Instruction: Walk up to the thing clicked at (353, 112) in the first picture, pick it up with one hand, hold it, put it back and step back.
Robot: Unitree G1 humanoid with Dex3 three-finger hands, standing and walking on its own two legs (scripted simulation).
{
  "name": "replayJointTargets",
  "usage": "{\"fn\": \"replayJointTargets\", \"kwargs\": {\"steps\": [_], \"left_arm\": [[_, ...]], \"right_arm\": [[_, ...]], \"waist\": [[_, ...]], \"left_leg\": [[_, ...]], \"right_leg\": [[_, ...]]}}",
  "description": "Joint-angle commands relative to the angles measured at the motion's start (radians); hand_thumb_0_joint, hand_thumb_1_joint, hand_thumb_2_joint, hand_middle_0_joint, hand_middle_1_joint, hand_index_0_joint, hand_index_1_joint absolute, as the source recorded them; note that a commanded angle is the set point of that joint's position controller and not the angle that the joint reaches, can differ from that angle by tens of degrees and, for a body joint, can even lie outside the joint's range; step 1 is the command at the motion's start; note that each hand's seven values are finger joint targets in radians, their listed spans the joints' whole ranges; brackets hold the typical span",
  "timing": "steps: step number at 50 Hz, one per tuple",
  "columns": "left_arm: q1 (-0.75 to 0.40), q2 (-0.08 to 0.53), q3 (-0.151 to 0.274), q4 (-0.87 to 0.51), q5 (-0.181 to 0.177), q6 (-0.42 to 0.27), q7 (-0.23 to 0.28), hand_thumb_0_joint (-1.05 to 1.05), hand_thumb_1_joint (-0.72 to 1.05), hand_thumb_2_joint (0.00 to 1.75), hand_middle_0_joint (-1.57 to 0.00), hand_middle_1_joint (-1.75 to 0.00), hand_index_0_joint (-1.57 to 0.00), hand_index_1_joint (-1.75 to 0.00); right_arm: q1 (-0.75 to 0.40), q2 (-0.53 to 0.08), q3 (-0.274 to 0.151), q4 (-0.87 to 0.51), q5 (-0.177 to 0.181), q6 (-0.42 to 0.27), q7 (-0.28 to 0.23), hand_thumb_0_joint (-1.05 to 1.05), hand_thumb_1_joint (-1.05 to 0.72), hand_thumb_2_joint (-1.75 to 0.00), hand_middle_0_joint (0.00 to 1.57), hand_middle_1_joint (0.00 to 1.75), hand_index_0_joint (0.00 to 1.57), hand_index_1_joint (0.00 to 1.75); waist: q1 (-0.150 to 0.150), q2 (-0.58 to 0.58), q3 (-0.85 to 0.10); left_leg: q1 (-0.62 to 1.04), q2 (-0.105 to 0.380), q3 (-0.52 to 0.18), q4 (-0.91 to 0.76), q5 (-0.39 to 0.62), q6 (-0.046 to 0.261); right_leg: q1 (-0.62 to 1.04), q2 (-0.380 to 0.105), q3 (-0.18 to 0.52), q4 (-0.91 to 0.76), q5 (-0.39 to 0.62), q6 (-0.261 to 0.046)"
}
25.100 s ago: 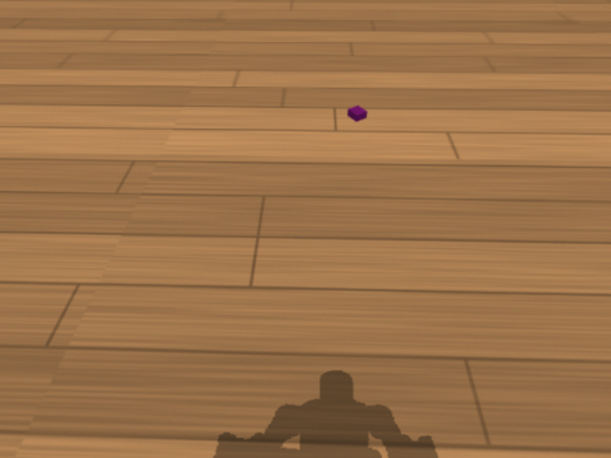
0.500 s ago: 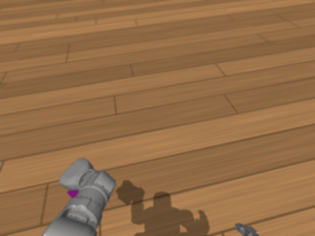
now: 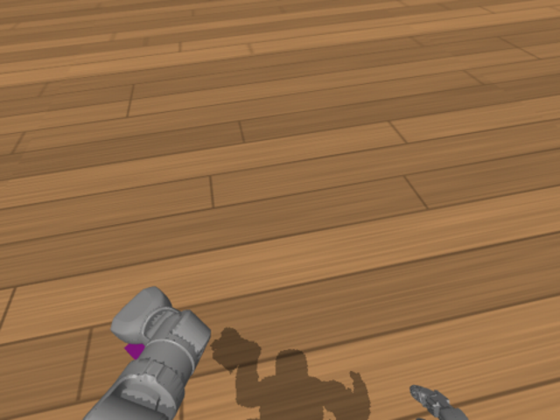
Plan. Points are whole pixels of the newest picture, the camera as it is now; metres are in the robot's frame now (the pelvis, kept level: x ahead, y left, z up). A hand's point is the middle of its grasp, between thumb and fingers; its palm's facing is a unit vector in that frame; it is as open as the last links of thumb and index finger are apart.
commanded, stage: hold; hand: left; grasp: from above
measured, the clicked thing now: (164, 350) +0.29 +0.22 -0.09
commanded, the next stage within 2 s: crouch in 0.30 s
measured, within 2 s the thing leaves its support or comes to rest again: neither
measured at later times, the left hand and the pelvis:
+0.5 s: hand (162, 336) +0.29 +0.21 -0.05, palm faces -0.23 -0.39 -0.89, open 11.3 cm; pelvis +0.00 +0.00 +0.00, yaw +0 degrees
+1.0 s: hand (181, 370) +0.29 +0.22 -0.21, palm faces -0.28 -0.30 -0.91, open 11.3 cm; pelvis -0.04 +0.00 -0.09, yaw -1 degrees
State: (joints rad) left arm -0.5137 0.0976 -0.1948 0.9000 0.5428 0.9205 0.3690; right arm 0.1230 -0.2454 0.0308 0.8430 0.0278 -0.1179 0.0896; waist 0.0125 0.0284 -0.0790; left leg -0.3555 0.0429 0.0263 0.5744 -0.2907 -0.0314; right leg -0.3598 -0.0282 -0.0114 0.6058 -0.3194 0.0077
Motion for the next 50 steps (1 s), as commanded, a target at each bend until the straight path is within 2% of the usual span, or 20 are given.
{"fn": "replayJointTargets", "kwargs": {"steps": [1, 5, 10, 13, 14, 16, 19, 20, 22, 23, 26, 27, 28, 31, 32, 33, 38, 44, 47, 50], "left_arm": [[-0.399, 0.143, 0.002, -0.153, 0.078, 0.004, 0.048, 0.00, 0.61, 0.94, -1.14, -0.49, -1.03, -0.61], [-0.407, 0.145, 0.007, -0.202, 0.070, -0.002, 0.045, 0.00, 0.61, 0.95, -1.15, -0.50, -1.03, -0.62], [-0.425, 0.159, 0.009, -0.181, 0.087, -0.001, 0.046, 0.00, 0.63, 0.96, -1.16, -0.50, -1.04, -0.62], [-0.415, 0.134, 0.004, -0.174, 0.071, -0.002, 0.041, 0.00, 0.63, 0.97, -1.16, -0.50, -1.05, -0.62], [-0.419, 0.144, 0.006, -0.207, 0.068, -0.004, 0.041, 0.00, 0.64, 0.95, -1.17, -0.50, -1.05, -0.62], [-0.391, 0.129, 0.000, -0.156, 0.071, 0.002, 0.039, 0.00, 0.63, 0.97, -1.17, -0.50, -1.05, -0.62], [-0.404, 0.150, 0.015, -0.164, 0.071, -0.002, 0.044, 0.00, 0.63, 0.96, -1.16, -0.50, -1.05, -0.62], [-0.407, 0.165, 0.018, -0.182, 0.076, -0.002, 0.045, 0.00, 0.71, 0.95, -1.18, -0.58, -1.11, -0.66], [-0.398, 0.125, -0.004, -0.188, 0.074, -0.002, 0.041, 0.00, 0.59, 0.85, -1.02, -0.64, -0.97, -0.66], [-0.395, 0.146, 0.005, -0.172, 0.083, -0.002, 0.043, 0.00, 0.56, 0.85, -0.96, -0.64, -0.94, -0.66], [-0.385, 0.133, 0.012, -0.121, 0.081, -0.016, 0.052, 0.00, 0.51, 0.85, -0.92, -0.67, -0.90, -0.69], [-0.372, 0.154, 0.027, -0.090, 0.085, -0.020, 0.061, 0.00, 0.51, 0.88, -0.92, -0.67, -0.90, -0.69], [-0.351, 0.119, 0.022, -0.056, 0.076, -0.026, 0.064, 0.00, 0.49, 0.88, -0.91, -0.68, -0.89, -0.70], [-0.360, 0.128, 0.041, 0.010, 0.073, -0.063, 0.091, 0.00, 0.50, 0.89, -0.91, -0.68, -0.89, -0.71], [-0.389, 0.110, 0.032, 0.016, 0.077, -0.079, 0.102, 0.00, 0.49, 0.91, -0.91, -0.70, -0.89, -0.72], [-0.392, 0.143, 0.052, 0.052, 0.086, -0.091, 0.115, 0.00, 0.50, 0.91, -0.91, -0.71, -0.89, -0.73], [-0.462, 0.121, 0.086, 0.156, 0.092, -0.180, 0.187, 0.00, 0.55, 0.85, -0.94, -0.69, -0.93, -0.70], [-0.510, 0.151, 0.190, 0.337, 0.122, -0.267, 0.316, 0.00, 0.53, 0.78, -0.98, -0.62, -0.96, -0.64], [-0.552, 0.167, 0.238, 0.389, 0.111, -0.290, 0.378, 0.00, 0.61, 0.80, -1.05, -0.61, -1.03, -0.64], [-0.625, 0.228, 0.288, 0.402, 0.098, -0.327, 0.424, 0.00, 0.71, 0.79, -1.14, -0.58, -1.11, -0.60]], "right_arm": [[-0.108, -0.122, -0.038, -0.122, 0.008, -0.050, -0.004, 0.00, -0.89, -0.90, 0.20, 0.30, 0.20, 0.30], [-0.108, -0.123, -0.042, -0.131, 0.010, -0.051, -0.001, 0.00, -0.90, -0.90, 0.20, 0.30, 0.20, 0.30], [-0.106, -0.125, -0.043, -0.126, 0.008, -0.051, -0.003, 0.00, -0.90, -0.90, 0.20, 0.30, 0.20, 0.30], [-0.106, -0.124, -0.045, -0.126, 0.009, -0.053, 0.000, 0.00, -0.90, -0.90, 0.20, 0.30, 0.20, 0.30], [-0.109, -0.125, -0.047, -0.130, 0.011, -0.052, -0.002, 0.00, -0.89, -0.90, 0.20, 0.30, 0.20, 0.30], [-0.109, -0.125, -0.044, -0.126, 0.011, -0.055, 0.000, 0.00, -0.89, -0.90, 0.20, 0.30, 0.20, 0.30], [-0.105, -0.127, -0.048, -0.121, 0.009, -0.050, 0.000, 0.00, -0.90, -0.90, 0.20, 0.30, 0.20, 0.30], [-0.107, -0.129, -0.049, -0.128, 0.010, -0.053, 0.000, 0.00, -0.89, -0.91, 0.20, 0.30, 0.20, 0.30], [-0.109, -0.120, -0.043, -0.129, 0.010, -0.050, 0.000, 0.00, -0.85, -0.89, 0.20, 0.30, 0.20, 0.30], [-0.110, -0.125, -0.045, -0.129, 0.012, -0.050, 0.000, 0.00, -0.84, -0.88, 0.20, 0.30, 0.20, 0.30], [-0.092, -0.125, -0.049, -0.115, 0.004, -0.051, 0.002, 0.00, -0.85, -0.88, 0.20, 0.30, 0.20, 0.30], [-0.084, -0.129, -0.055, -0.113, 0.004, -0.052, 0.001, 0.00, -0.84, -0.88, 0.20, 0.30, 0.20, 0.30], [-0.075, -0.128, -0.055, -0.107, 0.001, -0.051, 0.003, 0.00, -0.85, -0.88, 0.20, 0.30, 0.20, 0.30], [-0.043, -0.132, -0.065, -0.090, -0.006, -0.055, 0.001, 0.00, -0.85, -0.88, 0.20, 0.30, 0.20, 0.30], [-0.035, -0.130, -0.063, -0.088, -0.006, -0.057, 0.000, 0.00, -0.85, -0.89, 0.20, 0.30, 0.20, 0.30], [-0.014, -0.137, -0.069, -0.082, -0.010, -0.059, 0.000, 0.00, -0.85, -0.89, 0.20, 0.30, 0.20, 0.30], [0.044, -0.138, -0.093, -0.045, -0.028, -0.071, -0.001, 0.00, -0.86, -0.89, 0.20, 0.30, 0.20, 0.30], [0.083, -0.145, -0.123, -0.027, -0.078, -0.084, 0.045, 0.00, -0.87, -0.89, 0.20, 0.30, 0.20, 0.30], [0.072, -0.150, -0.134, -0.025, -0.099, -0.088, 0.061, 0.00, -0.87, -0.89, 0.20, 0.30, 0.20, 0.30], [0.049, -0.164, -0.134, -0.007, -0.114, -0.089, 0.071, 0.00, -0.88, -0.89, 0.20, 0.30, 0.20, 0.30]], "waist": [[-0.003, -0.050, -0.247], [0.007, -0.032, -0.301], [-0.002, -0.045, -0.277], [-0.006, -0.045, -0.289], [0.005, -0.027, -0.287], [-0.006, -0.069, -0.274], [0.008, -0.049, -0.281], [0.004, -0.051, -0.292], [-0.001, -0.048, -0.267], [0.001, -0.062, -0.264], [-0.010, -0.076, -0.233], [0.000, -0.077, -0.236], [-0.013, -0.098, -0.234], [-0.013, -0.079, -0.224], [-0.035, -0.083, -0.215], [-0.026, -0.076, -0.224], [-0.070, -0.071, -0.268], [-0.086, -0.036, -0.412], [-0.090, -0.011, -0.439], [-0.103, 0.053, -0.543]], "left_leg": [[0.103, -0.051, 0.025, -0.062, 0.251, 0.035], [0.118, -0.055, 0.028, -0.056, 0.271, 0.038], [0.111, -0.051, 0.024, -0.056, 0.276, 0.035], [0.118, -0.052, 0.024, -0.057, 0.281, 0.035], [0.124, -0.052, 0.029, -0.058, 0.282, 0.034], [0.114, -0.051, 0.026, -0.055, 0.284, 0.036], [0.106, -0.056, 0.033, -0.053, 0.278, 0.038], [0.115, -0.053, 0.029, -0.060, 0.279, 0.036], [0.112, -0.053, 0.027, -0.059, 0.276, 0.037], [0.109, -0.053, 0.027, -0.056, 0.273, 0.039], [0.079, -0.053, 0.029, -0.053, 0.248, 0.039], [0.077, -0.052, 0.032, -0.051, 0.244, 0.038], [0.069, -0.051, 0.030, -0.046, 0.243, 0.039], [0.039, -0.044, 0.032, -0.030, 0.239, 0.033], [0.037, -0.041, 0.027, -0.023, 0.229, 0.033], [0.014, -0.042, 0.031, -0.008, 0.226, 0.031], [-0.115, -0.031, 0.032, 0.136, 0.212, 0.023], [-0.391, -0.025, 0.025, 0.424, 0.201, 0.002], [-0.522, -0.026, 0.012, 0.515, 0.111, -0.001], [-0.627, -0.026, 0.002, 0.623, 0.051, -0.007]], "right_leg": [[0.113, 0.048, -0.018, -0.076, 0.272, -0.016], [0.136, 0.044, -0.011, -0.076, 0.299, -0.015], [0.126, 0.048, -0.012, -0.074, 0.300, -0.014], [0.131, 0.048, -0.011, -0.076, 0.305, -0.014], [0.133, 0.046, -0.014, -0.078, 0.301, -0.016], [0.136, 0.048, -0.013, -0.079, 0.313, -0.010], [0.137, 0.042, -0.009, -0.083, 0.312, -0.011], [0.145, 0.046, -0.012, -0.081, 0.303, -0.014], [0.127, 0.045, -0.014, -0.083, 0.306, -0.012], [0.129, 0.045, -0.011, -0.089, 0.305, -0.010], [0.106, 0.041, -0.006, -0.092, 0.283, -0.010], [0.108, 0.042, -0.005, -0.092, 0.272, -0.012], [0.102, 0.041, -0.004, -0.086, 0.275, -0.012], [0.070, 0.041, -0.005, -0.062, 0.262, -0.021], [0.051, 0.043, -0.006, -0.058, 0.259, -0.019], [0.037, 0.042, -0.003, -0.047, 0.252, -0.022], [-0.107, 0.041, 0.007, 0.075, 0.263, -0.020], [-0.357, 0.044, 0.014, 0.360, 0.290, -0.026], [-0.493, 0.050, 0.004, 0.440, 0.185, -0.031], [-0.630, 0.059, -0.009, 0.547, 0.105, -0.036]]}}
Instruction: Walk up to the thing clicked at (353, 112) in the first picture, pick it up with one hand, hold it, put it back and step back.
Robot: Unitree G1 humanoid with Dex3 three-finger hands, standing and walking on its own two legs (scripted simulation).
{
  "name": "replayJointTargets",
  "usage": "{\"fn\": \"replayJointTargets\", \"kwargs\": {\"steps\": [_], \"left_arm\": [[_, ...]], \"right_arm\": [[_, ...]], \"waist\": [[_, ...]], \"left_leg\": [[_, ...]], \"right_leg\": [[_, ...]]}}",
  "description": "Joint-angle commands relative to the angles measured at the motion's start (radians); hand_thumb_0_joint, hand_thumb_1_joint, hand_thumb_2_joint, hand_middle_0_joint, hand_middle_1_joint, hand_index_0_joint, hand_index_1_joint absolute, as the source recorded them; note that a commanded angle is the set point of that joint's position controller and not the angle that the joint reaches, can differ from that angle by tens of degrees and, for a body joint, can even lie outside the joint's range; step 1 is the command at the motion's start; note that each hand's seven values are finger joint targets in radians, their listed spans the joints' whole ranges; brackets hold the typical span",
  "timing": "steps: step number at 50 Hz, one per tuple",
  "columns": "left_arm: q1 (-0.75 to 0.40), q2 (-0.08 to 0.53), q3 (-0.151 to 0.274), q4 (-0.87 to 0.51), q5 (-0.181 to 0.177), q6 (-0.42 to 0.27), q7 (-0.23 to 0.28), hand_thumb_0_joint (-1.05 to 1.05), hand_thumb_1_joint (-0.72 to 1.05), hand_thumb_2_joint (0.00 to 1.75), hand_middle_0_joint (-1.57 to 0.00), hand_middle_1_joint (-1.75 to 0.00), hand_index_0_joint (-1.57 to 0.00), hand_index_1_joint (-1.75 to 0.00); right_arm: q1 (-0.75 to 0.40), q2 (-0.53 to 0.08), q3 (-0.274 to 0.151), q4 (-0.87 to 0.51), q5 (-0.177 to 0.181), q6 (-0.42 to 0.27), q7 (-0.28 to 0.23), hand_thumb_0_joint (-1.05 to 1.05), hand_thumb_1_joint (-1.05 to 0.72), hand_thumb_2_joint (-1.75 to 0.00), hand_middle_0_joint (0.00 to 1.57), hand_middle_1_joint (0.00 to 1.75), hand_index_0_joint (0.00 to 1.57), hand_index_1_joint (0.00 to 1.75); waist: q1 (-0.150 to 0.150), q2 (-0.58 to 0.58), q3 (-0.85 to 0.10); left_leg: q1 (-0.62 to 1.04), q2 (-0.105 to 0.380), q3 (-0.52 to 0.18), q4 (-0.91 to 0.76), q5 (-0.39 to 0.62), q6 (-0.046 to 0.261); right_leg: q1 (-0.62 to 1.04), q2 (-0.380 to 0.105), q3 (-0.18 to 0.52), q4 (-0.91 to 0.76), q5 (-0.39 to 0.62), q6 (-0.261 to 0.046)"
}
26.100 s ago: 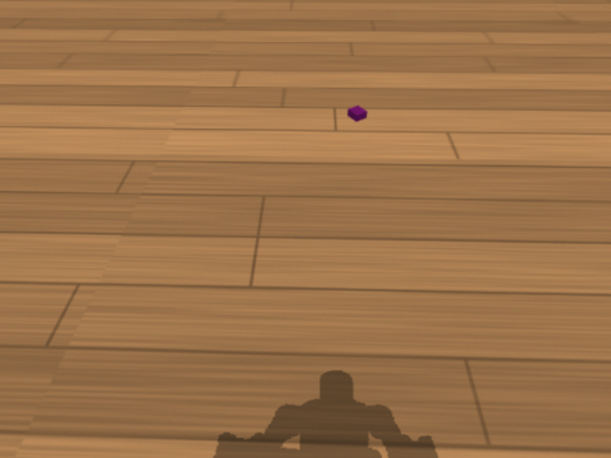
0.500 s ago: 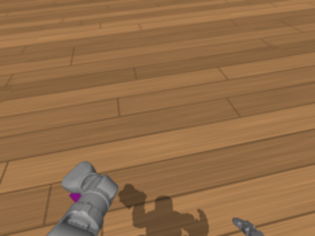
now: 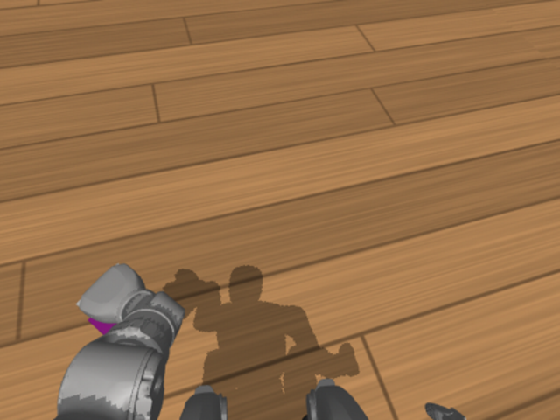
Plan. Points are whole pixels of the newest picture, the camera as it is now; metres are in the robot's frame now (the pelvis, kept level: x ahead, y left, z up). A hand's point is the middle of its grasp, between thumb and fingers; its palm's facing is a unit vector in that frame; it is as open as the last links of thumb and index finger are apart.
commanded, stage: crouch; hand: left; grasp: from above
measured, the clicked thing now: (130, 321) +0.32 +0.24 -0.16
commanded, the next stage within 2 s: lower in 1.28 s
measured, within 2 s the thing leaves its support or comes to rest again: neither
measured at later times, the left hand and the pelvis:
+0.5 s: hand (163, 315) +0.38 +0.24 -0.35, palm faces -0.22 -0.36 -0.91, open 11.2 cm; pelvis -0.05 +0.01 -0.21, yaw -3 degrees
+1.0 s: hand (175, 321) +0.40 +0.23 -0.47, palm faces -0.26 -0.35 -0.90, open 11.1 cm; pelvis -0.06 +0.01 -0.32, yaw -3 degrees
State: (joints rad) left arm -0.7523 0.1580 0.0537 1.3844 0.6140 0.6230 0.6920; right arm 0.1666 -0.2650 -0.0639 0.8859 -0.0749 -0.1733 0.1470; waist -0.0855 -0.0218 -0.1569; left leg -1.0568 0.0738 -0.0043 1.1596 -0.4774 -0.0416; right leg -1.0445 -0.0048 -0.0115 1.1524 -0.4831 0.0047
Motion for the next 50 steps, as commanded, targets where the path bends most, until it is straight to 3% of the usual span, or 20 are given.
{"fn": "replayJointTargets", "kwargs": {"steps": [1, 3, 4, 6, 9, 12, 14, 17, 22, 27, 30, 34, 35, 36, 38, 39, 40, 43, 45, 50], "left_arm": [[-0.416, 0.170, 0.044, -0.084, 0.015, -0.040, 0.111, 0.00, 0.73, 0.81, -1.16, -0.57, -1.13, -0.61], [-0.460, 0.194, 0.058, -0.092, 0.007, -0.060, 0.119, 0.00, 0.75, 0.78, -1.18, -0.56, -1.16, -0.59], [-0.507, 0.176, 0.046, -0.117, -0.012, -0.072, 0.113, 0.00, 0.73, 0.76, -1.16, -0.56, -1.14, -0.58], [-0.566, 0.235, 0.055, -0.137, -0.014, -0.092, 0.103, 0.00, 0.66, 0.76, -1.13, -0.56, -1.10, -0.59], [-0.622, 0.346, 0.084, -0.144, 0.021, -0.114, 0.093, 0.00, 0.64, 0.79, -1.10, -0.62, -1.08, -0.64], [-0.575, 0.414, 0.121, -0.066, 0.048, -0.118, 0.072, 0.00, 0.65, 0.78, -1.12, -0.59, -1.10, -0.62], [-0.549, 0.393, 0.116, -0.023, 0.046, -0.124, 0.050, 0.00, 0.68, 0.79, -1.15, -0.59, -1.13, -0.61], [-0.536, 0.439, 0.140, 0.020, 0.048, -0.132, 0.023, 0.00, 0.66, 0.74, -1.14, -0.55, -1.12, -0.58], [-0.594, 0.404, 0.112, -0.012, 0.053, -0.154, -0.015, 0.00, 0.62, 0.67, -1.11, -0.52, -1.09, -0.54], [-0.654, 0.471, 0.159, -0.029, 0.083, -0.163, -0.005, 0.00, 0.59, 0.67, -1.08, -0.52, -1.06, -0.54], [-0.698, 0.499, 0.172, -0.017, 0.102, -0.173, 0.011, 0.00, 0.61, 0.69, -1.10, -0.51, -1.08, -0.53], [-0.719, 0.529, 0.188, 0.015, 0.119, -0.187, 0.001, 0.00, 0.66, 0.73, -1.14, -0.53, -1.12, -0.55], [-0.757, 0.563, 0.205, -0.068, 0.124, -0.198, 0.001, 0.00, 0.66, 0.75, -1.15, -0.52, -1.12, -0.55], [-0.698, 0.551, 0.203, 0.057, 0.134, -0.191, 0.004, 0.00, 0.67, 0.71, -1.15, -0.49, -1.13, -0.52], [-0.738, 0.542, 0.194, 0.049, 0.150, -0.202, -0.003, 0.00, 0.67, 0.71, -1.15, -0.51, -1.12, -0.54], [-0.715, 0.535, 0.192, 0.080, 0.147, -0.207, -0.009, 0.00, 0.67, 0.75, -1.16, -0.52, -1.13, -0.55], [-0.677, 0.554, 0.207, 0.091, 0.154, -0.212, -0.006, 0.00, 0.67, 0.73, -1.16, -0.49, -1.13, -0.53], [-0.706, 0.578, 0.223, 0.071, 0.158, -0.223, -0.010, 0.00, 0.68, 0.76, -1.17, -0.53, -1.14, -0.56], [-0.687, 0.545, 0.213, 0.135, 0.156, -0.221, -0.014, 0.00, 0.70, 0.74, -1.18, -0.51, -1.15, -0.54], [-0.722, 0.636, 0.265, 0.146, 0.168, -0.260, -0.002, 0.00, 0.72, 0.73, -1.17, -0.53, -1.15, -0.56]], "right_arm": [[0.006, -0.148, -0.036, -0.057, -0.013, -0.032, 0.015, 0.00, -0.88, -0.89, 0.20, 0.30, 0.20, 0.30], [-0.002, -0.158, -0.035, -0.043, -0.014, -0.029, 0.015, 0.00, -0.88, -0.89, 0.20, 0.30, 0.20, 0.30], [0.005, -0.171, -0.045, -0.039, -0.016, -0.033, 0.014, 0.00, -0.88, -0.89, 0.20, 0.30, 0.20, 0.30], [0.023, -0.182, -0.043, -0.021, -0.013, -0.030, 0.009, 0.00, -0.89, -0.90, 0.20, 0.30, 0.20, 0.30], [0.043, -0.188, -0.033, 0.008, -0.024, -0.033, 0.000, 0.00, -0.89, -0.90, 0.20, 0.30, 0.20, 0.30], [0.055, -0.185, -0.025, 0.020, -0.029, -0.029, -0.001, 0.00, -0.89, -0.90, 0.20, 0.30, 0.20, 0.30], [0.049, -0.172, -0.022, 0.015, -0.036, -0.032, 0.002, 0.00, -0.89, -0.90, 0.20, 0.30, 0.20, 0.30], [0.063, -0.169, -0.020, 0.011, -0.039, -0.037, 0.011, 0.00, -0.89, -0.90, 0.20, 0.30, 0.20, 0.30], [0.105, -0.173, -0.017, 0.003, -0.031, -0.054, 0.036, 0.00, -0.89, -0.90, 0.20, 0.30, 0.20, 0.30], [0.138, -0.206, -0.018, -0.002, -0.031, -0.058, 0.046, 0.00, -0.90, -0.90, 0.20, 0.30, 0.20, 0.30], [0.141, -0.221, -0.018, 0.012, -0.041, -0.060, 0.045, 0.00, -0.90, -0.90, 0.20, 0.30, 0.20, 0.30], [0.160, -0.221, -0.010, 0.016, -0.057, -0.065, 0.059, 0.00, -0.90, -0.90, 0.20, 0.30, 0.20, 0.30], [0.173, -0.215, -0.007, 0.021, -0.058, -0.066, 0.064, 0.00, -0.90, -0.90, 0.20, 0.30, 0.20, 0.30], [0.164, -0.237, -0.008, 0.015, -0.059, -0.066, 0.065, 0.00, -0.90, -0.90, 0.20, 0.30, 0.20, 0.30], [0.171, -0.231, -0.010, 0.036, -0.072, -0.071, 0.073, 0.00, -0.89, -0.90, 0.20, 0.30, 0.20, 0.30], [0.172, -0.230, -0.010, 0.031, -0.073, -0.075, 0.080, 0.00, -0.90, -0.90, 0.20, 0.30, 0.20, 0.30], [0.173, -0.243, -0.014, 0.027, -0.068, -0.078, 0.082, 0.00, -0.89, -0.90, 0.20, 0.30, 0.20, 0.30], [0.198, -0.242, -0.012, 0.030, -0.077, -0.081, 0.095, 0.00, -0.90, -0.90, 0.20, 0.30, 0.20, 0.30], [0.193, -0.241, -0.009, 0.025, -0.079, -0.082, 0.102, 0.00, -0.90, -0.90, 0.20, 0.30, 0.20, 0.30], [0.218, -0.254, -0.001, 0.036, -0.099, -0.089, 0.121, 0.00, -0.90, -0.90, 0.20, 0.30, 0.20, 0.30]], "waist": [[-0.018, 0.101, -0.486], [-0.033, 0.122, -0.561], [-0.064, 0.119, -0.605], [-0.076, 0.147, -0.645], [-0.086, 0.175, -0.670], [-0.083, 0.172, -0.690], [-0.097, 0.179, -0.659], [-0.104, 0.161, -0.643], [-0.139, 0.199, -0.650], [-0.143, 0.280, -0.725], [-0.150, 0.308, -0.705], [-0.173, 0.272, -0.710], [-0.164, 0.300, -0.721], [-0.155, 0.290, -0.703], [-0.179, 0.286, -0.646], [-0.180, 0.266, -0.624], [-0.152, 0.272, -0.651], [-0.164, 0.272, -0.658], [-0.170, 0.249, -0.629], [-0.174, 0.210, -0.617]], "left_leg": [[0.035, -0.059, 0.028, 0.062, 0.194, 0.006], [-0.008, -0.055, 0.020, 0.128, 0.172, 0.001], [-0.014, -0.048, 0.017, 0.159, 0.162, -0.004], [-0.041, -0.040, 0.011, 0.202, 0.134, -0.007], [-0.136, -0.037, 0.007, 0.274, 0.063, 0.000], [-0.231, -0.036, 0.012, 0.368, 0.050, 0.009], [-0.304, -0.039, 0.005, 0.418, 0.018, 0.016], [-0.407, -0.039, 0.004, 0.498, -0.004, 0.027], [-0.468, -0.031, -0.019, 0.592, -0.018, 0.030], [-0.461, -0.026, -0.027, 0.665, 0.003, 0.023], [-0.500, -0.026, -0.035, 0.695, -0.056, 0.022], [-0.562, -0.030, -0.013, 0.782, -0.034, 0.033], [-0.574, -0.030, -0.005, 0.794, -0.008, 0.031], [-0.580, -0.028, -0.013, 0.797, -0.029, 0.028], [-0.614, -0.028, -0.018, 0.821, -0.065, 0.033], [-0.641, -0.031, -0.016, 0.835, -0.074, 0.037], [-0.650, -0.035, -0.011, 0.841, -0.073, 0.037], [-0.667, -0.036, -0.007, 0.874, -0.023, 0.038], [-0.706, -0.038, -0.002, 0.900, -0.033, 0.044], [-0.790, -0.043, 0.004, 0.950, -0.056, 0.054]], "right_leg": [[0.018, 0.038, -0.015, 0.029, 0.223, -0.035], [-0.051, 0.042, -0.018, 0.087, 0.197, -0.030], [-0.081, 0.042, -0.029, 0.115, 0.185, -0.026], [-0.136, 0.045, -0.045, 0.162, 0.153, -0.023], [-0.215, 0.044, -0.056, 0.234, 0.069, -0.023], [-0.259, 0.038, -0.042, 0.285, 0.049, -0.018], [-0.331, 0.035, -0.050, 0.333, 0.017, -0.019], [-0.382, 0.037, -0.043, 0.384, -0.016, -0.015], [-0.520, 0.036, -0.066, 0.501, -0.007, -0.016], [-0.603, 0.028, -0.085, 0.617, 0.048, -0.023], [-0.691, 0.026, -0.093, 0.662, -0.012, -0.026], [-0.682, 0.025, -0.086, 0.703, 0.015, -0.016], [-0.669, 0.029, -0.085, 0.716, 0.039, -0.016], [-0.700, 0.025, -0.090, 0.736, 0.019, -0.019], [-0.758, 0.027, -0.096, 0.754, -0.016, -0.019], [-0.765, 0.030, -0.097, 0.759, -0.026, -0.017], [-0.764, 0.030, -0.093, 0.765, -0.031, -0.018], [-0.751, 0.030, -0.094, 0.798, 0.020, -0.014], [-0.769, 0.033, -0.093, 0.808, 0.016, -0.014], [-0.761, 0.032, -0.090, 0.836, -0.016, -0.008]]}}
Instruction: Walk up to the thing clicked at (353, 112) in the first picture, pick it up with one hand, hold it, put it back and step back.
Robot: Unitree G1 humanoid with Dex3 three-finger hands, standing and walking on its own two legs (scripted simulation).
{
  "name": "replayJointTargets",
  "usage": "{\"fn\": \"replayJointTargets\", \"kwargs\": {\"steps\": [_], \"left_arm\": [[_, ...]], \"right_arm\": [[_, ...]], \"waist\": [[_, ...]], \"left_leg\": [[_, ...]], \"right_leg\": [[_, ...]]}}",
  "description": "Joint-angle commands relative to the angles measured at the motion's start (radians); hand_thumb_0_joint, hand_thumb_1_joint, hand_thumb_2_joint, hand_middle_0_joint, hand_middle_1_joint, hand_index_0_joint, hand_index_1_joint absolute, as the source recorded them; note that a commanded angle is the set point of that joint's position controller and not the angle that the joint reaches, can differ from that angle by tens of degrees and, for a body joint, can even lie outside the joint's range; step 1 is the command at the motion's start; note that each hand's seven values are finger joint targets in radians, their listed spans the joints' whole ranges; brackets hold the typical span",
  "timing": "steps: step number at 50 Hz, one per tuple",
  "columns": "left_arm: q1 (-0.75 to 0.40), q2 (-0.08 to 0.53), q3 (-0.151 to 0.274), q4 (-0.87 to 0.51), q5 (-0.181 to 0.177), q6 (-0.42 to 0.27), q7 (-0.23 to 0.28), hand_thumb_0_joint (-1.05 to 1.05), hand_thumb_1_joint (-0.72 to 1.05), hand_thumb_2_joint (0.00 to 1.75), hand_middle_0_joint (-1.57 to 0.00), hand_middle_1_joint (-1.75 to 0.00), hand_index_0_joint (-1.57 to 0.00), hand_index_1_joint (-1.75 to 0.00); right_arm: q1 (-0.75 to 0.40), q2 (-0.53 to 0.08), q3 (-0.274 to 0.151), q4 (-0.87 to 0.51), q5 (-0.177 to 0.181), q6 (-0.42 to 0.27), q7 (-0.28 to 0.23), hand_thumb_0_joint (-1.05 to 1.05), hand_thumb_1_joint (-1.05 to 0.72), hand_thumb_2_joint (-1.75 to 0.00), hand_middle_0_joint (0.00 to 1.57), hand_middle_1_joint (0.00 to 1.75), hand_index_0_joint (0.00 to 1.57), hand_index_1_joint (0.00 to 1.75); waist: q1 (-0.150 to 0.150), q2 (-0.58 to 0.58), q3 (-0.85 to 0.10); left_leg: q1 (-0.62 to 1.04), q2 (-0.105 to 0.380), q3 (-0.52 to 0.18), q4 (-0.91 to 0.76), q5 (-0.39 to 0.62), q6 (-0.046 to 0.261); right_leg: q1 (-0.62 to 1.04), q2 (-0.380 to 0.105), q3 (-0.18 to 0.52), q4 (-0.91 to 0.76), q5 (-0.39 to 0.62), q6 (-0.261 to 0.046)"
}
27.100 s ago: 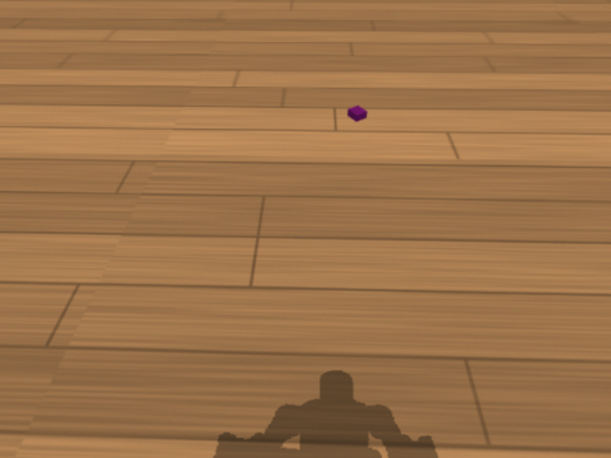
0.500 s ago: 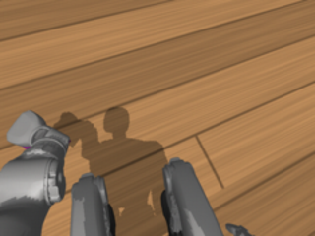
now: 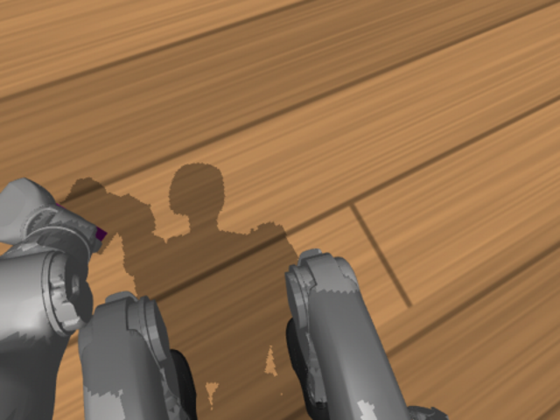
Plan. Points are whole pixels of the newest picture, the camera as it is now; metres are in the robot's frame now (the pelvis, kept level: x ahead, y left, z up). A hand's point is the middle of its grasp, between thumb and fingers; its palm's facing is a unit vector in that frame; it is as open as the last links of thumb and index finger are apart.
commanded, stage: crouch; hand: left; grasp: from above
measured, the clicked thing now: (62, 237) +0.44 +0.26 -0.19
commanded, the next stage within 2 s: lower in 0.28 s
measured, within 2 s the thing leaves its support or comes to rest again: rests again in 1.34 s
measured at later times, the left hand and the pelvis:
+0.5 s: hand (65, 228) +0.46 +0.26 -0.20, palm faces -0.21 -0.38 -0.90, open 11.1 cm; pelvis +0.00 +0.00 -0.03, yaw -2 degrees
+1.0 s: hand (81, 232) +0.46 +0.26 -0.26, palm faces -0.23 -0.37 -0.90, open 11.2 cm; pelvis +0.00 +0.01 -0.05, yaw -5 degrees
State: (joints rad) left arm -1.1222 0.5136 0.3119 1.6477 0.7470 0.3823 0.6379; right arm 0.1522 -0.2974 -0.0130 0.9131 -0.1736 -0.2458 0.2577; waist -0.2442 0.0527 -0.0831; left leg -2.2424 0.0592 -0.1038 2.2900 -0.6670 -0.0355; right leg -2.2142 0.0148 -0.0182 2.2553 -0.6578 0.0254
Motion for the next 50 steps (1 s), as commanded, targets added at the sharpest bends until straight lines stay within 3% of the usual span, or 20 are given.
{"fn": "replayJointTargets", "kwargs": {"steps": [1, 3, 6, 12, 16, 18, 20, 22, 24, 26, 27, 30, 35, 38, 39, 42, 45, 47, 49, 50], "left_arm": [[-0.353, 0.254, -0.009, -0.100, 0.037, -0.018, 0.051, 0.00, 0.74, 0.76, -1.20, -0.56, -1.18, -0.58], [-0.396, 0.287, 0.000, -0.101, 0.046, -0.026, 0.056, 0.00, 0.73, 0.76, -1.19, -0.56, -1.17, -0.59], [-0.372, 0.326, 0.021, -0.092, 0.056, -0.038, 0.079, 0.00, 0.71, 0.73, -1.18, -0.54, -1.15, -0.57], [-0.389, 0.309, 0.027, -0.065, 0.050, -0.051, 0.105, 0.00, 0.74, 0.78, -1.24, -0.52, -1.19, -0.56], [-0.414, 0.337, 0.062, -0.079, 0.055, -0.055, 0.127, 0.00, 0.74, 0.79, -1.23, -0.52, -1.19, -0.56], [-0.372, 0.306, 0.046, -0.029, 0.053, -0.048, 0.126, 0.00, 0.75, 0.77, -1.22, -0.52, -1.19, -0.56], [-0.392, 0.354, 0.074, -0.098, 0.046, -0.060, 0.132, 0.00, 0.71, 0.78, -1.22, -0.50, -1.17, -0.55], [-0.359, 0.330, 0.042, -0.021, 0.056, -0.046, 0.112, 0.00, 0.68, 0.82, -1.20, -0.54, -1.15, -0.59], [-0.328, 0.336, 0.047, 0.018, 0.058, -0.054, 0.104, 0.00, 0.68, 0.80, -1.20, -0.51, -1.15, -0.56], [-0.371, 0.356, 0.038, -0.032, 0.068, -0.073, 0.096, 0.00, 0.70, 0.83, -1.20, -0.55, -1.16, -0.60], [-0.324, 0.372, 0.055, -0.036, 0.080, -0.080, 0.096, 0.00, 0.70, 0.87, -1.21, -0.56, -1.16, -0.61], [-0.347, 0.366, 0.034, -0.004, 0.090, -0.091, 0.097, 0.00, 0.72, 0.83, -1.21, -0.57, -1.17, -0.62], [-0.353, 0.403, 0.060, -0.014, 0.100, -0.107, 0.138, 0.00, 0.67, 0.79, -1.15, -0.56, -1.12, -0.59], [-0.374, 0.382, 0.034, 0.020, 0.097, -0.110, 0.148, 0.00, 0.65, 0.80, -1.14, -0.57, -1.10, -0.61], [-0.353, 0.412, 0.065, 0.010, 0.091, -0.117, 0.159, 0.00, 0.63, 0.84, -1.14, -0.56, -1.09, -0.61], [-0.387, 0.433, 0.053, -0.002, 0.091, -0.121, 0.171, 0.00, 0.64, 0.82, -1.14, -0.58, -1.10, -0.62], [-0.339, 0.465, 0.082, 0.028, 0.087, -0.118, 0.185, 0.00, 0.63, 0.82, -1.17, -0.48, -1.11, -0.55], [-0.357, 0.461, 0.062, 0.041, 0.090, -0.115, 0.181, 0.00, 0.59, 0.81, -1.13, -0.50, -1.08, -0.55], [-0.317, 0.453, 0.048, 0.070, 0.083, -0.116, 0.178, 0.00, 0.58, 0.80, -1.13, -0.50, -1.07, -0.55], [-0.292, 0.484, 0.077, 0.058, 0.089, -0.120, 0.184, 0.00, 0.58, 0.82, -1.13, -0.48, -1.07, -0.54]], "right_arm": [[0.227, -0.209, -0.045, 0.007, -0.005, -0.019, 0.015, 0.00, -0.90, -0.90, 0.20, 0.30, 0.20, 0.30], [0.230, -0.223, -0.043, 0.022, -0.018, -0.027, 0.020, 0.00, -0.90, -0.90, 0.20, 0.30, 0.20, 0.30], [0.222, -0.232, -0.041, 0.029, -0.027, -0.034, 0.026, 0.00, -0.90, -0.90, 0.20, 0.30, 0.20, 0.30], [0.229, -0.233, -0.036, 0.050, -0.039, -0.036, 0.044, 0.00, -0.90, -0.90, 0.20, 0.30, 0.20, 0.30], [0.253, -0.246, -0.040, 0.078, -0.053, -0.038, 0.061, 0.00, -0.90, -0.90, 0.20, 0.30, 0.20, 0.30], [0.239, -0.243, -0.031, 0.074, -0.058, -0.042, 0.072, 0.00, -0.90, -0.90, 0.20, 0.30, 0.20, 0.30], [0.260, -0.247, -0.031, 0.080, -0.052, -0.039, 0.079, 0.00, -0.90, -0.90, 0.20, 0.30, 0.20, 0.30], [0.239, -0.247, -0.023, 0.082, -0.060, -0.042, 0.087, 0.00, -0.91, -0.90, 0.20, 0.30, 0.20, 0.30], [0.239, -0.256, -0.017, 0.078, -0.054, -0.043, 0.089, 0.00, -0.90, -0.90, 0.20, 0.30, 0.20, 0.30], [0.245, -0.254, -0.005, 0.083, -0.060, -0.048, 0.095, 0.00, -0.91, -0.90, 0.20, 0.30, 0.20, 0.30], [0.262, -0.259, -0.006, 0.070, -0.050, -0.049, 0.098, 0.00, -0.90, -0.90, 0.20, 0.30, 0.20, 0.30], [0.246, -0.261, 0.010, 0.070, -0.061, -0.056, 0.105, 0.00, -0.90, -0.90, 0.20, 0.30, 0.20, 0.30], [0.274, -0.277, 0.021, 0.068, -0.067, -0.068, 0.118, 0.00, -0.90, -0.90, 0.20, 0.30, 0.20, 0.30], [0.257, -0.294, 0.022, 0.065, -0.076, -0.077, 0.127, 0.00, -0.90, -0.90, 0.20, 0.30, 0.20, 0.30], [0.269, -0.308, 0.025, 0.059, -0.069, -0.078, 0.128, 0.00, -0.90, -0.90, 0.20, 0.30, 0.20, 0.30], [0.248, -0.302, 0.041, 0.068, -0.089, -0.086, 0.139, 0.00, -0.91, -0.90, 0.20, 0.30, 0.20, 0.30], [0.246, -0.322, 0.046, 0.062, -0.088, -0.089, 0.149, 0.00, -0.90, -0.90, 0.20, 0.30, 0.20, 0.30], [0.233, -0.327, 0.057, 0.055, -0.096, -0.096, 0.156, 0.00, -0.90, -0.90, 0.20, 0.30, 0.20, 0.30], [0.227, -0.343, 0.060, 0.049, -0.086, -0.099, 0.163, 0.00, -0.91, -0.90, 0.20, 0.30, 0.20, 0.30], [0.246, -0.342, 0.065, 0.041, -0.082, -0.099, 0.165, 0.00, -0.90, -0.90, 0.20, 0.30, 0.20, 0.30]], "waist": [[-0.031, 0.131, -0.674], [-0.046, 0.133, -0.657], [-0.023, 0.158, -0.688], [-0.042, 0.201, -0.668], [-0.061, 0.232, -0.647], [-0.067, 0.226, -0.627], [-0.057, 0.234, -0.657], [-0.072, 0.211, -0.593], [-0.070, 0.202, -0.574], [-0.085, 0.201, -0.559], [-0.065, 0.221, -0.589], [-0.092, 0.211, -0.549], [-0.099, 0.255, -0.555], [-0.125, 0.274, -0.521], [-0.109, 0.277, -0.544], [-0.132, 0.274, -0.505], [-0.121, 0.280, -0.511], [-0.145, 0.283, -0.483], [-0.137, 0.293, -0.482], [-0.129, 0.308, -0.495]], "left_leg": [[0.391, -0.028, 0.105, -0.169, 0.124, 0.049], [0.378, -0.029, 0.104, -0.146, 0.107, 0.051], [0.374, -0.031, 0.107, -0.133, 0.119, 0.052], [0.392, -0.024, 0.095, -0.115, 0.134, 0.038], [0.442, -0.021, 0.084, -0.110, 0.171, 0.027], [0.419, -0.023, 0.084, -0.099, 0.170, 0.031], [0.411, -0.024, 0.083, -0.095, 0.200, 0.031], [0.382, -0.025, 0.085, -0.079, 0.174, 0.038], [0.364, -0.024, 0.074, -0.076, 0.171, 0.038], [0.349, -0.025, 0.070, -0.064, 0.161, 0.042], [0.368, -0.025, 0.069, -0.072, 0.191, 0.037], [0.336, -0.027, 0.061, -0.055, 0.147, 0.045], [0.387, -0.024, 0.051, -0.053, 0.158, 0.041], [0.390, -0.021, 0.044, -0.046, 0.128, 0.037], [0.405, -0.015, 0.035, -0.053, 0.143, 0.032], [0.376, -0.021, 0.046, -0.028, 0.151, 0.038], [0.385, -0.017, 0.039, -0.029, 0.167, 0.037], [0.378, -0.018, 0.034, -0.015, 0.160, 0.040], [0.403, -0.015, 0.024, -0.028, 0.151, 0.035], [0.411, -0.012, 0.021, -0.035, 0.170, 0.034]], "right_leg": [[0.404, 0.016, -0.086, -0.262, 0.149, -0.027], [0.379, 0.017, -0.091, -0.255, 0.130, -0.025], [0.402, 0.017, -0.094, -0.241, 0.148, -0.020], [0.368, 0.022, -0.122, -0.202, 0.170, -0.027], [0.342, 0.019, -0.145, -0.181, 0.204, -0.031], [0.346, 0.021, -0.148, -0.182, 0.205, -0.030], [0.380, 0.021, -0.146, -0.176, 0.233, -0.028], [0.349, 0.024, -0.149, -0.173, 0.211, -0.027], [0.332, 0.024, -0.154, -0.164, 0.206, -0.030], [0.329, 0.028, -0.160, -0.159, 0.198, -0.030], [0.348, 0.030, -0.157, -0.158, 0.217, -0.035], [0.325, 0.031, -0.166, -0.150, 0.187, -0.033], [0.324, 0.031, -0.179, -0.149, 0.198, -0.038], [0.290, 0.034, -0.190, -0.139, 0.173, -0.042], [0.307, 0.038, -0.192, -0.141, 0.185, -0.044], [0.326, 0.031, -0.197, -0.134, 0.200, -0.035], [0.347, 0.032, -0.203, -0.130, 0.218, -0.034], [0.334, 0.031, -0.210, -0.122, 0.220, -0.031], [0.326, 0.037, -0.218, -0.117, 0.211, -0.038], [0.342, 0.042, -0.216, -0.127, 0.228, -0.041]]}}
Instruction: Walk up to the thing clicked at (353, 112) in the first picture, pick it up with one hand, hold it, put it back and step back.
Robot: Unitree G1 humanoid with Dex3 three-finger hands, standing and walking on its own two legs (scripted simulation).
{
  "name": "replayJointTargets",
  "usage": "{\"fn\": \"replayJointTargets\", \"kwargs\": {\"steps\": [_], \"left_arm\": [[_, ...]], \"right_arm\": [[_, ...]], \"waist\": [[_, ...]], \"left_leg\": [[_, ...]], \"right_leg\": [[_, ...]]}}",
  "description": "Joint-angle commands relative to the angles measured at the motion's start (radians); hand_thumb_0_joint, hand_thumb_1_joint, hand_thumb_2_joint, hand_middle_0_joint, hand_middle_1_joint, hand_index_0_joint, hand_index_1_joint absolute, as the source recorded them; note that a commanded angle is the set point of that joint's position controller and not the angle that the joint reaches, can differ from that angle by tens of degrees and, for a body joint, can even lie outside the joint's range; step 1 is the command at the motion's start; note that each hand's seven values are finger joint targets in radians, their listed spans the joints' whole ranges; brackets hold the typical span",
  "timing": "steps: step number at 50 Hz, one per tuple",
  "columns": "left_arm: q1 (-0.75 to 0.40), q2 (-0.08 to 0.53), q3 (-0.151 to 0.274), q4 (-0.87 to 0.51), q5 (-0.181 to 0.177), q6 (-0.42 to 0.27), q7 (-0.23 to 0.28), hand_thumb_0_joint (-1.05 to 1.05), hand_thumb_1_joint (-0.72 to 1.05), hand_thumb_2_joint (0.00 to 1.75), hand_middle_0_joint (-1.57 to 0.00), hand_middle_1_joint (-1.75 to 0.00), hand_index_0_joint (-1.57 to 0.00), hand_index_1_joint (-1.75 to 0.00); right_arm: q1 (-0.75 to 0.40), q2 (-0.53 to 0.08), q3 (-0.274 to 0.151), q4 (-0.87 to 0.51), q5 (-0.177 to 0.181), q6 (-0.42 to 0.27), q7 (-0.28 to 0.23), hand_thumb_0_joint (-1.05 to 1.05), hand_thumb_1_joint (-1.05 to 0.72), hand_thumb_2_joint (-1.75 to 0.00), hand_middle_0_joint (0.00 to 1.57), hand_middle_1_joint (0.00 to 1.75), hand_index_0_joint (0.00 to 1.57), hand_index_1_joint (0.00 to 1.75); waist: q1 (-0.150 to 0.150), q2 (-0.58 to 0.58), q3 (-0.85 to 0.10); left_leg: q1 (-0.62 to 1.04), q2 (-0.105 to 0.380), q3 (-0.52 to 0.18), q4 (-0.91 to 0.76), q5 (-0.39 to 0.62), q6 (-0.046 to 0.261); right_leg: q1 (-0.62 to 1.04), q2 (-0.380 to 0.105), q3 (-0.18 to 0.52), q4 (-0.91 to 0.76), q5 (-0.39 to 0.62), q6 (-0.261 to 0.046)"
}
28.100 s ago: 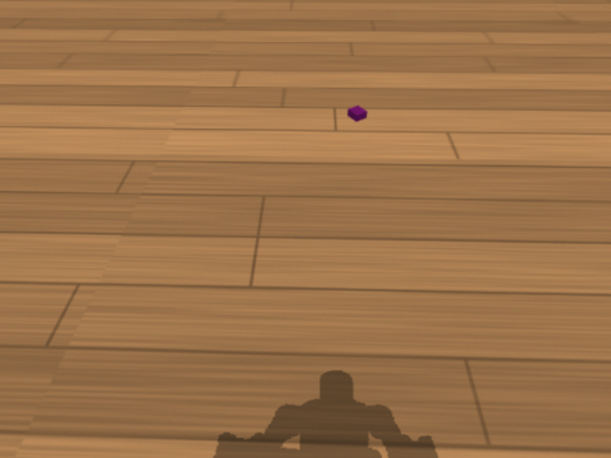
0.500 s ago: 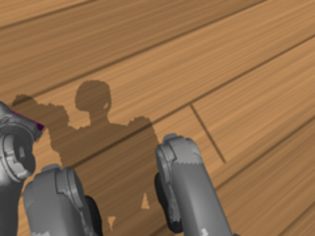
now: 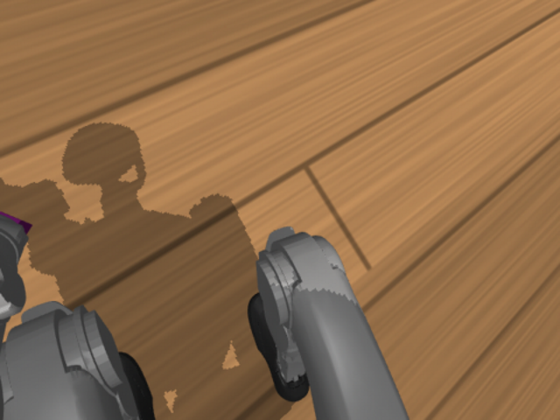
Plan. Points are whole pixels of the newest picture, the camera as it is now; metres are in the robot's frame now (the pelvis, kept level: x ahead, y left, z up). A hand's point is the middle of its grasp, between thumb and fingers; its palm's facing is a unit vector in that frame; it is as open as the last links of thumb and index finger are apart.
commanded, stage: rest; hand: left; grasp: from above
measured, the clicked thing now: out of the picture +0.43 +0.30 -0.26
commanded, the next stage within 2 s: open in 0.68 s
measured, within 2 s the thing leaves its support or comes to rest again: rests again in 0.34 s
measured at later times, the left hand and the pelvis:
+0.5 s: hand out of the picture +0.43 +0.29 -0.24, palm faces -0.18 -0.38 -0.91, open 11.2 cm; pelvis +0.00 +0.00 +0.00, yaw -2 degrees
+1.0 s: hand out of the picture +0.43 +0.29 -0.24, palm faces -0.18 -0.39 -0.90, open 11.3 cm; pelvis -0.01 +0.01 +0.00, yaw -3 degrees
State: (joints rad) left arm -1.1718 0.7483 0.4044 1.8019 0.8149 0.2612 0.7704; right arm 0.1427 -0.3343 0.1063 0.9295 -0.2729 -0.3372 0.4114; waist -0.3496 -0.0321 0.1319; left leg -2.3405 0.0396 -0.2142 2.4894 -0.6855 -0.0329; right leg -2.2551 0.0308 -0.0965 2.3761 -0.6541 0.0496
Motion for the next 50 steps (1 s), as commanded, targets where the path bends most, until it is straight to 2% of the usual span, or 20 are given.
{"fn": "replayJointTargets", "kwargs": {"steps": [1, 2, 3, 6, 10, 15, 18, 22, 23, 28, 30, 32, 35, 37, 39, 42, 43, 44, 45, 50], "left_arm": [[-0.238, 0.236, -0.024, -0.083, 0.017, 0.001, 0.056, 0.00, 0.58, 0.80, -1.13, -0.47, -1.07, -0.53], [-0.230, 0.268, -0.001, -0.078, 0.023, 0.001, 0.064, 0.00, 0.57, 0.81, -1.12, -0.48, -1.07, -0.54], [-0.269, 0.249, -0.028, -0.096, 0.021, 0.000, 0.062, 0.00, 0.58, 0.79, -1.12, -0.50, -1.07, -0.55], [-0.269, 0.254, -0.022, -0.079, 0.002, -0.004, 0.072, 0.00, 0.60, 0.78, -1.12, -0.50, -1.07, -0.55], [-0.257, 0.292, -0.018, -0.076, -0.002, -0.012, 0.088, 0.00, 0.59, 0.75, -1.11, -0.50, -1.07, -0.54], [-0.257, 0.284, -0.049, -0.073, -0.017, -0.026, 0.087, 0.00, 0.65, 0.76, -1.15, -0.52, -1.11, -0.56], [-0.254, 0.318, -0.033, -0.074, -0.016, -0.032, 0.108, 0.00, 0.63, 0.75, -1.11, -0.53, -1.08, -0.56], [-0.249, 0.299, -0.044, -0.067, -0.052, -0.032, 0.122, 0.00, 0.65, 0.80, -1.14, -0.53, -1.10, -0.57], [-0.245, 0.314, -0.028, -0.058, -0.060, -0.033, 0.128, 0.00, 0.64, 0.79, -1.12, -0.54, -1.08, -0.58], [-0.232, 0.311, -0.053, -0.058, -0.117, -0.023, 0.115, 0.00, 0.66, 0.70, -1.11, -0.53, -1.09, -0.56], [-0.206, 0.329, -0.040, -0.044, -0.106, -0.023, 0.110, 0.00, 0.66, 0.75, -1.13, -0.51, -1.10, -0.55], [-0.210, 0.308, -0.074, -0.048, -0.113, -0.022, 0.097, 0.00, 0.70, 0.77, -1.16, -0.53, -1.13, -0.57], [-0.200, 0.333, -0.069, -0.035, -0.091, -0.019, 0.097, 0.00, 0.73, 0.78, -1.18, -0.54, -1.15, -0.58], [-0.204, 0.305, -0.083, -0.032, -0.110, -0.017, 0.096, 0.00, 0.70, 0.78, -1.16, -0.55, -1.13, -0.58], [-0.203, 0.324, -0.089, -0.034, -0.096, -0.019, 0.094, 0.00, 0.71, 0.76, -1.16, -0.53, -1.13, -0.57], [-0.195, 0.336, -0.076, -0.040, -0.099, -0.017, 0.100, 0.00, 0.47, 0.79, -0.92, -0.58, -0.89, -0.62], [-0.197, 0.319, -0.084, -0.050, -0.125, -0.016, 0.097, 0.00, 0.39, 0.77, -0.84, -0.59, -0.81, -0.62], [-0.183, 0.334, -0.072, -0.048, -0.117, -0.015, 0.103, 0.00, 0.31, 0.80, -0.77, -0.59, -0.73, -0.64], [-0.201, 0.326, -0.084, -0.052, -0.124, -0.014, 0.102, 0.00, 0.23, 0.78, -0.73, -0.59, -0.69, -0.63], [-0.192, 0.356, -0.065, -0.052, -0.104, -0.013, 0.116, 0.00, -0.06, 0.84, -0.59, -0.63, -0.54, -0.68]], "right_arm": [[0.245, -0.308, -0.050, 0.019, 0.018, -0.007, 0.013, 0.00, -0.90, -0.90, 0.20, 0.30, 0.20, 0.30], [0.254, -0.302, -0.036, 0.020, 0.017, -0.006, 0.018, 0.00, -0.90, -0.90, 0.20, 0.30, 0.20, 0.30], [0.241, -0.302, -0.037, 0.008, 0.008, -0.008, 0.022, 0.00, -0.90, -0.90, 0.20, 0.30, 0.20, 0.30], [0.249, -0.307, -0.021, 0.002, 0.005, -0.017, 0.032, 0.00, -0.90, -0.90, 0.20, 0.30, 0.20, 0.30], [0.235, -0.324, -0.010, -0.007, 0.014, -0.025, 0.037, 0.00, -0.90, -0.90, 0.20, 0.30, 0.20, 0.30], [0.230, -0.335, 0.012, -0.037, 0.012, -0.037, 0.044, 0.00, -0.90, -0.90, 0.20, 0.30, 0.20, 0.30], [0.218, -0.354, 0.012, -0.038, 0.016, -0.046, 0.048, 0.00, -0.90, -0.90, 0.20, 0.30, 0.20, 0.30], [0.202, -0.358, 0.029, -0.073, 0.014, -0.049, 0.055, 0.00, -0.90, -0.90, 0.20, 0.30, 0.20, 0.30], [0.213, -0.370, 0.029, -0.073, 0.023, -0.050, 0.055, 0.00, -0.90, -0.90, 0.20, 0.30, 0.20, 0.30], [0.181, -0.378, 0.051, -0.093, 0.016, -0.054, 0.057, 0.00, -0.90, -0.90, 0.20, 0.30, 0.20, 0.30], [0.206, -0.383, 0.060, -0.103, 0.030, -0.052, 0.055, 0.00, -0.90, -0.90, 0.20, 0.30, 0.20, 0.30], [0.183, -0.381, 0.073, -0.110, 0.024, -0.055, 0.056, 0.00, -0.90, -0.90, 0.20, 0.30, 0.20, 0.30], [0.199, -0.390, 0.073, -0.107, 0.034, -0.057, 0.052, 0.00, -0.90, -0.90, 0.20, 0.30, 0.20, 0.30], [0.200, -0.390, 0.078, -0.127, 0.032, -0.058, 0.051, 0.00, -0.90, -0.90, 0.20, 0.30, 0.20, 0.30], [0.188, -0.394, 0.078, -0.121, 0.037, -0.064, 0.045, 0.00, -0.90, -0.90, 0.20, 0.30, 0.20, 0.30], [0.197, -0.395, 0.076, -0.110, 0.043, -0.065, 0.036, 0.00, -0.89, -0.90, 0.20, 0.30, 0.20, 0.30], [0.182, -0.389, 0.081, -0.136, 0.042, -0.067, 0.037, 0.00, -0.89, -0.90, 0.20, 0.30, 0.20, 0.30], [0.190, -0.401, 0.080, -0.124, 0.046, -0.066, 0.033, 0.00, -0.89, -0.90, 0.20, 0.30, 0.20, 0.30], [0.186, -0.393, 0.084, -0.131, 0.043, -0.066, 0.034, 0.00, -0.89, -0.90, 0.20, 0.30, 0.20, 0.30], [0.190, -0.400, 0.085, -0.128, 0.047, -0.066, 0.027, 0.00, -0.89, -0.90, 0.20, 0.30, 0.20, 0.30]], "waist": [[-0.023, 0.390, -0.697], [-0.028, 0.388, -0.695], [-0.048, 0.373, -0.671], [-0.067, 0.368, -0.652], [-0.064, 0.370, -0.646], [-0.088, 0.404, -0.618], [-0.086, 0.423, -0.595], [-0.106, 0.393, -0.575], [-0.103, 0.403, -0.583], [-0.125, 0.363, -0.527], [-0.116, 0.356, -0.565], [-0.124, 0.339, -0.539], [-0.118, 0.348, -0.527], [-0.129, 0.336, -0.523], [-0.133, 0.339, -0.497], [-0.124, 0.341, -0.505], [-0.125, 0.329, -0.492], [-0.117, 0.340, -0.512], [-0.129, 0.330, -0.500], [-0.120, 0.346, -0.494]], "left_leg": [[0.501, 0.009, 0.126, -0.231, 0.185, 0.032], [0.489, 0.009, 0.122, -0.234, 0.193, 0.033], [0.483, 0.007, 0.124, -0.221, 0.186, 0.034], [0.490, 0.010, 0.120, -0.213, 0.197, 0.036], [0.465, 0.011, 0.112, -0.207, 0.182, 0.038], [0.517, 0.013, 0.097, -0.211, 0.170, 0.030], [0.519, 0.018, 0.087, -0.216, 0.153, 0.031], [0.522, 0.015, 0.076, -0.198, 0.154, 0.034], [0.524, 0.018, 0.071, -0.202, 0.159, 0.032], [0.489, 0.007, 0.077, -0.187, 0.145, 0.043], [0.484, 0.015, 0.066, -0.191, 0.179, 0.038], [0.462, 0.015, 0.066, -0.182, 0.180, 0.037], [0.449, 0.017, 0.059, -0.197, 0.149, 0.036], [0.470, 0.017, 0.049, -0.194, 0.140, 0.037], [0.451, 0.013, 0.051, -0.197, 0.101, 0.040], [0.447, 0.016, 0.052, -0.205, 0.091, 0.039], [0.458, 0.014, 0.045, -0.196, 0.102, 0.040], [0.462, 0.020, 0.045, -0.201, 0.112, 0.038], [0.459, 0.015, 0.042, -0.198, 0.112, 0.041], [0.462, 0.024, 0.036, -0.211, 0.105, 0.036]], "right_leg": [[0.378, 0.025, -0.140, -0.243, 0.223, -0.065], [0.394, 0.023, -0.143, -0.242, 0.233, -0.064], [0.387, 0.021, -0.145, -0.236, 0.234, -0.060], [0.399, 0.024, -0.152, -0.239, 0.245, -0.056], [0.417, 0.025, -0.149, -0.241, 0.238, -0.055], [0.395, 0.026, -0.167, -0.230, 0.229, -0.059], [0.398, 0.024, -0.173, -0.232, 0.217, -0.059], [0.409, 0.021, -0.178, -0.224, 0.225, -0.054], [0.411, 0.023, -0.178, -0.226, 0.230, -0.055], [0.424, 0.018, -0.182, -0.224, 0.226, -0.043], [0.443, 0.030, -0.176, -0.231, 0.259, -0.048], [0.443, 0.025, -0.177, -0.218, 0.271, -0.045], [0.437, 0.033, -0.175, -0.236, 0.239, -0.049], [0.439, 0.033, -0.184, -0.230, 0.228, -0.047], [0.417, 0.034, -0.181, -0.241, 0.190, -0.047], [0.430, 0.044, -0.173, -0.262, 0.179, -0.049], [0.424, 0.031, -0.183, -0.240, 0.190, -0.045], [0.443, 0.038, -0.180, -0.252, 0.203, -0.047], [0.431, 0.033, -0.185, -0.242, 0.205, -0.045], [0.439, 0.038, -0.183, -0.258, 0.205, -0.048]]}}
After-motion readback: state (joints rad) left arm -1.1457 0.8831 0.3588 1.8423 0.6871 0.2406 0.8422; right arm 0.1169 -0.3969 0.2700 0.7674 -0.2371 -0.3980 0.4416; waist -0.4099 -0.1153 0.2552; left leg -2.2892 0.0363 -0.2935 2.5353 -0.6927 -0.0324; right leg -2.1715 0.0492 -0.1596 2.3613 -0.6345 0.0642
